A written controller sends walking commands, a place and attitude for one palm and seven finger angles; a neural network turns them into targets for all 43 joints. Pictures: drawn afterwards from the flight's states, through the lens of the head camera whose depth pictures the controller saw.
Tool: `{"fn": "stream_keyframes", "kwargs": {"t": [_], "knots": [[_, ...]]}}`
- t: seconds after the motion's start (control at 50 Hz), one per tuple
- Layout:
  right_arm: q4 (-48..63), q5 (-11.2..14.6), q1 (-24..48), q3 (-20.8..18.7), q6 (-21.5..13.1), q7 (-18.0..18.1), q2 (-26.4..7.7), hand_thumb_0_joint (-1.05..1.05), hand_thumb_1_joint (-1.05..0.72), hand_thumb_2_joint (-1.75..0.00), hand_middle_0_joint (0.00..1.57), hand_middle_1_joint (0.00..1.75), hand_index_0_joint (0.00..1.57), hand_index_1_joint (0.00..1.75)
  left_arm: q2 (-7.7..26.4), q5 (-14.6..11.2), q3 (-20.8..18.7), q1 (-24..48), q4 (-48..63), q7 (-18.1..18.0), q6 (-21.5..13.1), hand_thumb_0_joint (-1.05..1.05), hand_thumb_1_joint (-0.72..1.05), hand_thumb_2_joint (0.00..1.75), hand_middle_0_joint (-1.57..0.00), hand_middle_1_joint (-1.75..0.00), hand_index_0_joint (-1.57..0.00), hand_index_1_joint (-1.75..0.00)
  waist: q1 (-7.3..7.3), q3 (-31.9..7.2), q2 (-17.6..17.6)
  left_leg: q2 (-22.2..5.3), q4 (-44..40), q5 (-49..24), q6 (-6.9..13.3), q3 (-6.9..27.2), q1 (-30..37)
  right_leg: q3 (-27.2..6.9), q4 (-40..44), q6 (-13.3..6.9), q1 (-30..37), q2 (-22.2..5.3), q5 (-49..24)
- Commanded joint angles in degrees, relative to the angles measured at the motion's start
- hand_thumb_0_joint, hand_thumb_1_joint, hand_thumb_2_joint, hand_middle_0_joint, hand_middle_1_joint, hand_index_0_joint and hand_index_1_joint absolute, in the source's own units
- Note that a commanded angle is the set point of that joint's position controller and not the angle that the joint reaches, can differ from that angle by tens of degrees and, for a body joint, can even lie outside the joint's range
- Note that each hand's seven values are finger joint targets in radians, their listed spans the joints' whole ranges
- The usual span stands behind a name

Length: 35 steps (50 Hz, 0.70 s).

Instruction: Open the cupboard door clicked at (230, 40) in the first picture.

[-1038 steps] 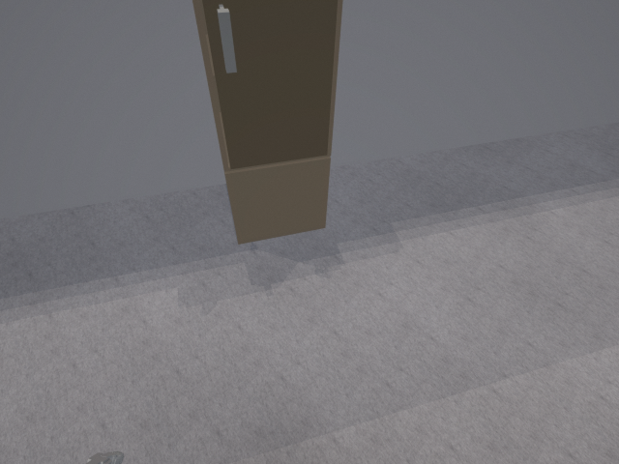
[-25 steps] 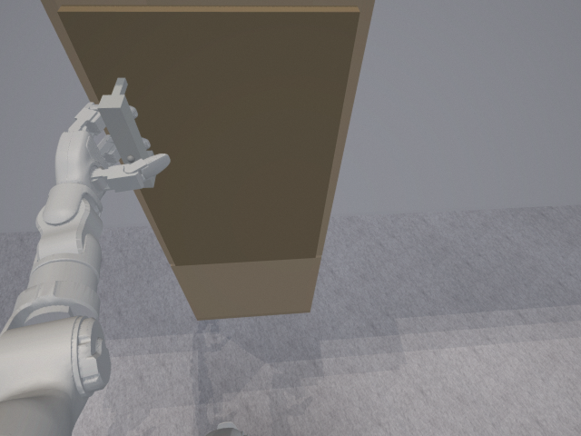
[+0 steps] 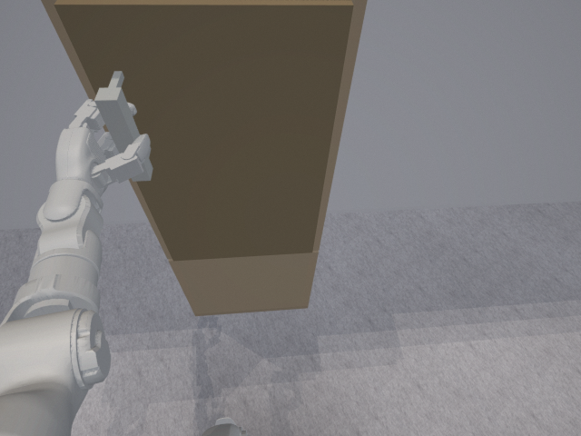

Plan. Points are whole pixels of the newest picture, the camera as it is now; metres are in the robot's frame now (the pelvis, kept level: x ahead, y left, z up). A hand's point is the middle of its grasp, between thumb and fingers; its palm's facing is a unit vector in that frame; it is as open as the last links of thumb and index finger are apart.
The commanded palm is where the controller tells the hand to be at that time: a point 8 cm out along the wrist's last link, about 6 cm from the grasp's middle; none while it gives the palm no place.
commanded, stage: pull the door open along its arc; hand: left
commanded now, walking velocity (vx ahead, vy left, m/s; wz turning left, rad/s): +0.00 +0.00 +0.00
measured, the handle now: (130, 128) +0.52 +0.22 +0.13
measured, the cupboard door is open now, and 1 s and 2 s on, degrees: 0 46 43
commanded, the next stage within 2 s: open thumb and fingers to let go in 0.82 s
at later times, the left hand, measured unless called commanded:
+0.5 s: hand (167, 228) +0.34 +0.14 +0.13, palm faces +0.25 -0.96 +0.12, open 7.1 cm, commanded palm +0.26 +0.19 +0.13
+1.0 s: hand (234, 290) +0.26 +0.06 +0.13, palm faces +0.44 -0.90 +0.00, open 7.3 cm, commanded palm +0.21 +0.10 +0.13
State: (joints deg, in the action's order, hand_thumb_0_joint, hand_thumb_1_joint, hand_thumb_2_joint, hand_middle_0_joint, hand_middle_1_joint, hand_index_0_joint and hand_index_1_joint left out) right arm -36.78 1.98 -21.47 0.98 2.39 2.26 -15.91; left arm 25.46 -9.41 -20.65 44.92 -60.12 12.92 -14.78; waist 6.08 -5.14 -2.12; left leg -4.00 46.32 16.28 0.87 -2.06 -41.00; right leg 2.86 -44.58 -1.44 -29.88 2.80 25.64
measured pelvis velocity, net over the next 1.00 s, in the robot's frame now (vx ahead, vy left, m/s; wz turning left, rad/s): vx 0.03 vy -0.05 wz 0.07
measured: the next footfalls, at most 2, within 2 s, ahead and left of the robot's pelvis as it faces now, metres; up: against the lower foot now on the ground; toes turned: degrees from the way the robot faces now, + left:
none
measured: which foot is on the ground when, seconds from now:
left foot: down 0.00-1.00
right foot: down 0.00-1.00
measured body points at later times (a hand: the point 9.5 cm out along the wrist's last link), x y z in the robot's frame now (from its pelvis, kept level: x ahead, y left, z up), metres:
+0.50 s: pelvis +0.02 +0.00 +0.01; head +0.02 -0.02 +0.46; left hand +0.32 +0.19 +0.13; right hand +0.20 -0.23 -0.07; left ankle +0.06 +0.11 -0.70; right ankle -0.04 -0.11 -0.70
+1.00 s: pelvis +0.03 -0.05 +0.01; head +0.00 -0.09 +0.46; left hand +0.23 +0.10 +0.13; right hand +0.24 -0.26 -0.07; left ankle +0.06 +0.11 -0.70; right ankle -0.04 -0.11 -0.70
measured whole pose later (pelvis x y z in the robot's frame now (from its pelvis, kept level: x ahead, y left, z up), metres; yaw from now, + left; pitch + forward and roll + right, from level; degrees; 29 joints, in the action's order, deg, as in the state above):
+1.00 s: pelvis +0.03 -0.05 +0.01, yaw +4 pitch -2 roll +1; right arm -31.9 -2.0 -9.1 1.5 7.4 -0.5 -12.9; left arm -3.3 0.4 13.3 -20.2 18.2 -27.8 6.0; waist -0.9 -4.3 -3.9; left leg -2.4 38.8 16.4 -1.5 1.1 -20.5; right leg 5.9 -38.1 -5.0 -8.8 2.5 28.0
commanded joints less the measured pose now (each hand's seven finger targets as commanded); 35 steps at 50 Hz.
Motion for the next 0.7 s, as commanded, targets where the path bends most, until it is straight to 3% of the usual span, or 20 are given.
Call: {"fn": "stream_keyframes", "kwargs": {"t": [0.0,0.12,0.22,0.28,0.3,0.34,0.38,0.4,0.42,0.44,0.48,0.5,0.52,0.6,0.62,0.68], "knots": [[6.33,0.4,-2.36,-3.47,-1.89,0.63,-8.81,0.0,-0.9,-0.9,0.2,0.3,0.2,0.3,13.32,-1.51,-1.26,18.39,16.52,-0.15,-3.77,0.0,0.9,0.9,-0.4,-1.35,-0.4,-1.35,-1.66,-20.35,-2.78,2.52,-4.13,-10.12,1.66,3.35,25.22,-1.44,7.61,0.75,-2.91,0.88,-18.21],[9.39,1.04,0.13,-3.56,-2.21,0.3,-8.3,0.0,-0.9,-0.9,0.2,0.3,0.2,0.3,11.37,-3.3,-1.72,3.47,26.47,-0.27,-1.55,0.0,0.9,0.9,-0.4,-1.35,-0.4,-1.35,-4.19,-19.2,-1.29,2.94,-5.41,-11.98,2.06,1.96,24.73,-1.59,8.38,0.84,1.95,1.04,-22.26],[12.33,1.56,3.81,-3.46,-3.66,-0.4,-7.16,0.0,-0.9,-0.9,0.2,0.3,0.2,0.3,6.19,-5.76,-0.16,-13.48,39.99,-1.0,1.31,0.0,0.9,0.9,-0.4,-1.35,-0.4,-1.35,-6.78,-17.7,0.32,3.3,-6.9,-14.18,2.11,0.74,24.97,-1.38,8.89,1.12,6.78,0.79,-26.93],[13.95,1.84,6.75,-3.3,-4.75,-0.91,-6.04,0.0,-0.9,-0.9,0.2,0.3,0.2,0.3,0.94,-6.2,3.23,-22.55,50.8,-2.33,2.93,0.0,0.9,0.9,-0.4,-1.35,-0.4,-1.35,-7.0,-15.67,-0.35,3.06,-7.94,-15.4,1.74,0.49,26.88,-0.64,8.92,1.33,6.5,0.69,-27.85],[14.07,1.61,9.21,-3.04,-5.54,-1.18,-4.28,0.0,-0.9,-0.9,0.2,0.3,0.2,0.3,-1.01,-8.49,-2.63,-22.17,55.55,-9.49,4.47,0.0,0.9,0.9,-0.4,-1.35,-0.4,-1.35,-11.12,-15.74,-0.06,3.15,-8.62,-14.65,1.1,0.27,25.77,0.18,9.51,1.13,7.16,0.78,-24.78],[13.77,0.84,10.56,-2.71,-6.46,-1.88,-4.2,0.0,-0.9,-0.9,0.2,0.3,0.2,0.3,-7.46,-6.15,2.49,-29.53,59.33,-17.61,7.16,0.0,0.9,0.9,-0.4,-1.35,-0.4,-1.35,-9.06,-11.34,3.1,2.74,-9.54,-12.62,0.91,0.69,25.55,0.99,10.12,1.44,6.4,0.67,-21.92],[14.02,0.0,12.08,-2.65,-6.04,-2.41,-3.87,0.0,-0.9,-0.9,0.2,0.3,0.2,0.3,-10.19,-3.63,4.43,-35.35,66.3,-23.4,8.57,0.0,0.9,0.9,-0.4,-1.35,-0.4,-1.35,-9.23,-11.97,2.96,2.52,-9.87,-14.47,0.58,0.53,27.04,0.93,9.85,1.24,8.12,0.25,-23.4],[14.5,-0.43,13.1,-2.49,-5.7,-2.74,-3.43,0.0,-0.9,-0.9,0.2,0.3,0.2,0.3,-12.78,-2.09,7.26,-37.67,70.37,-25.83,9.69,0.0,0.9,0.9,-0.4,-1.35,-0.4,-1.35,-9.2,-12.68,1.9,2.57,-9.86,-15.54,0.52,0.19,28.11,0.94,9.72,1.21,8.9,-0.08,-24.62],[14.7,-0.86,13.46,-2.48,-5.2,-2.8,-3.23,0.0,-0.9,-0.9,0.2,0.3,0.2,0.3,-12.42,-0.93,7.02,-40.65,73.49,-28.46,10.59,0.0,0.9,0.9,-0.4,-1.35,-0.4,-1.35,-9.49,-13.16,3.65,2.37,-9.75,-16.84,0.51,0.32,28.36,0.79,9.94,1.14,10.66,-0.24,-25.88],[15.08,-1.1,14.68,-2.23,-4.38,-2.93,-2.64,0.0,-0.9,-0.9,0.2,0.3,0.2,0.3,-15.21,0.19,9.51,-44.5,76.12,-30.6,12.08,0.0,0.9,0.9,-0.4,-1.35,-0.4,-1.35,-9.54,-12.31,2.83,2.44,-9.99,-17.15,0.43,-0.02,28.69,0.51,10.28,1.13,11.4,-0.65,-27.15],[15.66,-1.75,16.1,-1.82,-2.61,-3.01,-1.94,0.0,-0.9,-0.9,0.2,0.3,0.2,0.3,-17.64,2.73,12.28,-48.2,81.8,-34.83,14.87,0.0,0.9,0.9,-0.4,-1.35,-0.4,-1.35,-9.33,-11.3,1.61,2.39,-10.15,-18.34,0.15,-0.11,29.74,0.3,10.81,0.97,12.74,-1.08,-29.01],[16.0,-2.04,16.67,-1.65,-1.76,-3.1,-1.62,0.0,-0.9,-0.9,0.2,0.3,0.2,0.3,-19.41,4.1,14.45,-50.72,83.61,-36.56,16.36,0.0,0.9,0.9,-0.4,-1.35,-0.4,-1.35,-9.12,-10.05,1.87,2.39,-10.23,-18.06,0.08,-0.08,29.72,0.44,11.13,0.92,12.95,-1.25,-28.91],[15.97,-2.58,16.8,-1.61,-1.03,-3.03,-1.62,0.0,-0.9,-0.9,0.2,0.3,0.2,0.3,-19.48,5.43,14.96,-54.37,84.15,-38.29,17.64,0.0,0.9,0.9,-0.4,-1.35,-0.4,-1.35,-9.09,-9.04,4.37,2.36,-9.89,-18.13,0.3,0.2,29.3,0.2,11.89,0.99,13.91,-1.43,-29.8],[17.06,-3.17,19.07,-1.04,2.39,-3.59,-0.34,0.0,-0.9,-0.9,0.2,0.3,0.2,0.3,-24.01,9.75,21.15,-63.88,89.94,-42.13,21.37,0.0,0.9,0.9,-0.4,-1.35,-0.4,-1.35,-9.47,-7.1,3.38,2.69,-9.35,-20.21,0.13,0.05,29.98,-0.25,12.3,0.81,15.5,-2.3,-35.67],[16.85,-3.39,19.29,-1.08,3.09,-3.53,-0.36,0.0,-0.9,-0.9,0.2,0.3,0.2,0.3,-23.69,10.41,21.39,-66.54,89.83,-42.51,21.74,0.0,0.9,0.9,-0.4,-1.35,-0.4,-1.35,-9.2,-5.85,5.98,2.78,-9.03,-20.03,0.28,0.36,29.5,-0.76,13.1,0.78,16.04,-2.27,-36.18],[17.5,-3.26,20.97,-0.61,4.67,-3.71,0.44,0.0,-0.9,-0.9,0.2,0.3,0.2,0.3,-26.37,11.58,25.59,-70.08,93.96,-42.01,21.84,0.0,0.9,0.9,-0.4,-1.35,-0.4,-1.35,-9.13,-5.03,4.92,3.37,-8.66,-20.1,0.17,0.4,29.49,-1.87,12.88,1.16,16.6,-3.03,-41.2]]}}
